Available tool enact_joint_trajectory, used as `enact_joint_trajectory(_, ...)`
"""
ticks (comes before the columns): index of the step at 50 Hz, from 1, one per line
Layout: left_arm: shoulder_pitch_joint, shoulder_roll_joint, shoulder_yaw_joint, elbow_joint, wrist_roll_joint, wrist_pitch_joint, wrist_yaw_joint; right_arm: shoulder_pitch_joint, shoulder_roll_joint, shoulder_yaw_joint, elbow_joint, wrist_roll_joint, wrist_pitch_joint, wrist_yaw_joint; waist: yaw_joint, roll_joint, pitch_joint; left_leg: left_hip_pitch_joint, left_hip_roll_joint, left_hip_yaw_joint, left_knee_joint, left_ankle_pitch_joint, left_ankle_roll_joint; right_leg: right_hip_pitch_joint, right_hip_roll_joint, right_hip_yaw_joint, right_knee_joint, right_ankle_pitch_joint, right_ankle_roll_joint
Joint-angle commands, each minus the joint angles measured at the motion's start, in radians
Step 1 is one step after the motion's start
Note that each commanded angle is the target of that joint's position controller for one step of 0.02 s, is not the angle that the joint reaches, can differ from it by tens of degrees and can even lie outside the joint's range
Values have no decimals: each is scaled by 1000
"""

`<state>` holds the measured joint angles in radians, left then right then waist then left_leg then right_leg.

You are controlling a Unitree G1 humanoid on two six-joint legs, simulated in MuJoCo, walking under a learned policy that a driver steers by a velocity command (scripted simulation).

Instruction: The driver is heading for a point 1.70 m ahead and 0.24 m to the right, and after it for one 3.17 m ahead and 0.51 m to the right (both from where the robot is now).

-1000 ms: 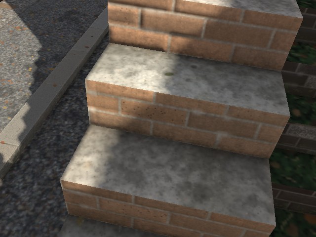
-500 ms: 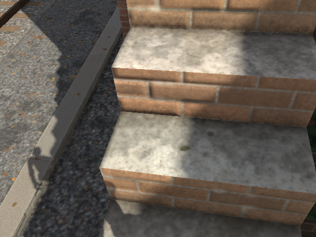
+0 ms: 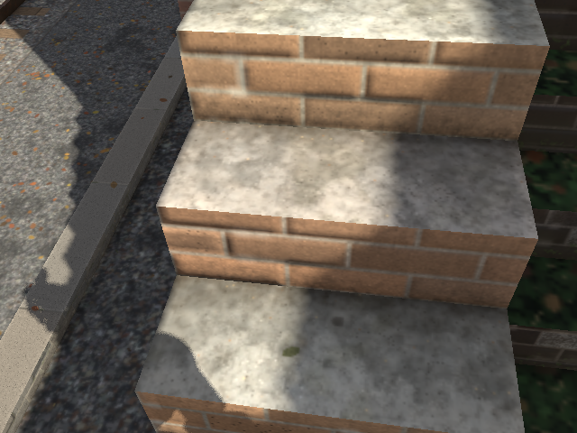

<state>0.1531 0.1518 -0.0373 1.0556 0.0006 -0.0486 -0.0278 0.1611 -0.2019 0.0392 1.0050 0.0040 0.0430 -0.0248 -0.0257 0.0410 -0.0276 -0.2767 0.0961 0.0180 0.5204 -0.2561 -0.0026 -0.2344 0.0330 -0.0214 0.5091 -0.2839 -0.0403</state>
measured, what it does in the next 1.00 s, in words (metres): stands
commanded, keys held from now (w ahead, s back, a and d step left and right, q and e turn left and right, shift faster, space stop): no key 1.00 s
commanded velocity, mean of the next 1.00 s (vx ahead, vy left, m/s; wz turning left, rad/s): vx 0.01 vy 0.00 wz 0.00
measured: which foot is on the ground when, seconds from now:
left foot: down 0.00-1.00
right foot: down 0.00-1.00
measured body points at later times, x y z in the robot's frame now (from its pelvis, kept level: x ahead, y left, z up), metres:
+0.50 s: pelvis +0.01 +0.02 +0.00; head +0.02 +0.02 +0.45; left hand +0.06 +0.24 -0.15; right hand +0.08 -0.21 -0.14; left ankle +0.01 +0.16 -0.74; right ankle -0.01 -0.10 -0.74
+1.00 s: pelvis +0.00 +0.03 +0.00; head +0.01 +0.03 +0.45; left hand +0.01 +0.25 -0.16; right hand +0.04 -0.19 -0.15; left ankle +0.01 +0.17 -0.74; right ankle -0.01 -0.10 -0.74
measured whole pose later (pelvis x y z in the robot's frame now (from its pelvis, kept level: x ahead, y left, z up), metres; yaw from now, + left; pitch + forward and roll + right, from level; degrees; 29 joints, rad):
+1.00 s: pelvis +0.00 +0.03 +0.00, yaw -1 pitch +1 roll +0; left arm 0.25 0.17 -0.04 1.16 -0.01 -0.02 -0.01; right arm 0.24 -0.17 0.05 1.02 0.00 0.04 -0.03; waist 0.00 -0.01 0.00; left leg -0.24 0.04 0.05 0.46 -0.22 -0.02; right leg -0.23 -0.02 0.01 0.49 -0.27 0.01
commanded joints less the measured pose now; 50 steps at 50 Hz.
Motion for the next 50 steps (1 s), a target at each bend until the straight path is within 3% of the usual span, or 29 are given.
enact_joint_trajectory(1,16,74,5,-2,1,-8,-12,-10,-70,-15,-43,0,1,-2,7,-92,-23,41,-21,-8,-24,48,40,35,-129,127,-155,406,-92)
enact_joint_trajectory(4,17,74,4,7,1,-6,-12,0,-80,-18,-38,2,5,-7,12,-77,-23,53,-19,-10,-32,86,42,57,-113,99,-148,467,-80)
enact_joint_trajectory(5,16,66,1,9,5,-7,-14,3,-68,-14,-38,-2,4,-1,9,-88,-25,57,-14,-17,-37,107,40,62,-112,93,-145,495,-76)
enact_joint_trajectory(9,19,86,5,17,0,-11,-16,11,-86,-18,-39,-2,8,-1,11,-71,-34,80,-14,-15,-44,151,39,79,-108,76,-143,522,-73)
enact_joint_trajectory(10,9,106,11,21,-3,-7,-15,35,-62,-8,-27,-1,4,-6,8,-107,-27,71,-11,-8,-45,173,37,81,-103,71,-132,562,-69)
enact_joint_trajectory(11,14,103,11,20,-5,-4,-14,43,-70,-9,-23,-1,2,-8,11,-89,-32,73,-12,-6,-44,187,37,87,-104,68,-127,569,-68)
enact_joint_trajectory(15,30,98,8,34,-1,4,-7,36,-87,-7,-28,-4,1,-9,23,-49,-26,94,-13,-4,-58,228,44,62,-98,53,-130,458,-56)
enact_joint_trajectory(25,44,98,1,54,-2,15,9,49,-83,-8,-35,-6,-2,-5,26,-33,5,111,-8,-19,-100,228,67,-15,-95,34,-129,217,-28)
enact_joint_trajectory(26,48,106,3,57,1,19,3,76,-39,6,-22,-10,-4,5,23,-44,22,102,-1,-23,-113,233,67,-26,-88,26,-126,195,-25)
enact_joint_trajectory(29,66,94,-1,63,2,25,3,77,-56,3,-21,-7,-8,12,30,-20,23,107,-4,-25,-123,218,74,-36,-91,31,-123,150,-21)
enact_joint_trajectory(30,76,131,12,63,-11,23,7,84,-79,-4,-18,-3,-11,4,32,-18,17,114,1,-28,-132,203,81,-36,-82,27,-120,113,-15)
enact_joint_trajectory(31,73,128,12,63,-11,22,10,79,-84,-5,-20,-2,-12,-1,33,-13,20,112,0,-31,-135,190,84,-42,-82,28,-119,99,-11)
enact_joint_trajectory(35,87,108,11,71,-7,17,13,77,-67,-6,-23,-9,-10,-7,31,-35,33,101,-2,-34,-144,127,90,-69,-81,29,-123,52,-7)
enact_joint_trajectory(50,141,94,6,87,-8,21,17,107,-53,-3,-8,-2,-15,-6,29,-43,47,85,-11,-16,-140,112,82,-72,-88,49,-127,82,-18)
